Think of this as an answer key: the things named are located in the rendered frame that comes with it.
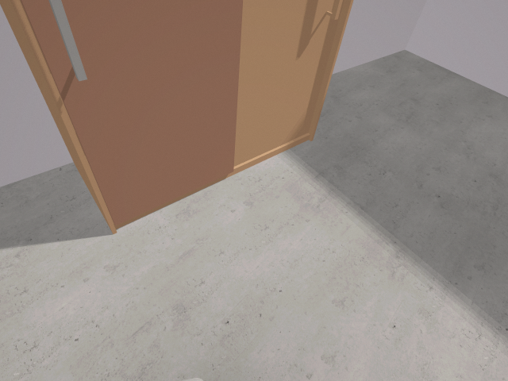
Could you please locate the wardrobe door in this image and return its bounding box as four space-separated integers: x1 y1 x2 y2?
21 0 243 226
234 0 344 166

